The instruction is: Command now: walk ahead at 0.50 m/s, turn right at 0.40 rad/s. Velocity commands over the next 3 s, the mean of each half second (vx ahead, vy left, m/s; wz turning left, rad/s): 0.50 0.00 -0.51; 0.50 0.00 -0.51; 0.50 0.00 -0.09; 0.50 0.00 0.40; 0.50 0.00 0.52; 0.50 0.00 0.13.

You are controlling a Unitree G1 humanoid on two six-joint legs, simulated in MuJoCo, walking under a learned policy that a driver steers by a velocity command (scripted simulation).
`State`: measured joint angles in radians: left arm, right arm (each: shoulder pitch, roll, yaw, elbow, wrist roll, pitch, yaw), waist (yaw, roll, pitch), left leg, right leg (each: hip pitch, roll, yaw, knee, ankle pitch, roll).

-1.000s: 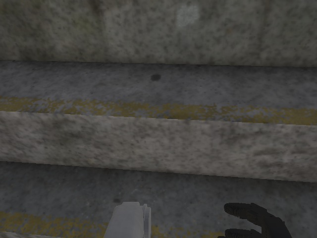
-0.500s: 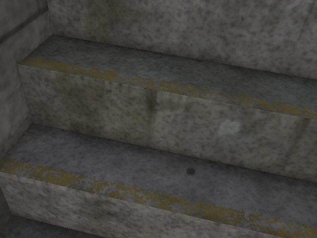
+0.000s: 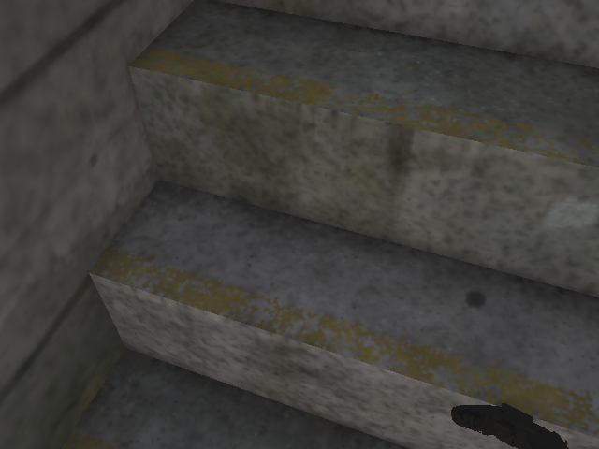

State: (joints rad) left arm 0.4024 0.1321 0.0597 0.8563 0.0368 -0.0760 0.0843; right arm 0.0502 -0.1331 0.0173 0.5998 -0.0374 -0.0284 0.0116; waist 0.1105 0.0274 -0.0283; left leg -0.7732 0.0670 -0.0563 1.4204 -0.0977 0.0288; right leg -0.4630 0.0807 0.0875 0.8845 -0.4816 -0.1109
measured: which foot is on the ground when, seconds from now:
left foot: up 0.00-0.06, down 0.08-0.60, up 0.62-1.00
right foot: down 0.00-0.08, up 0.10-0.50, down 0.52-1.00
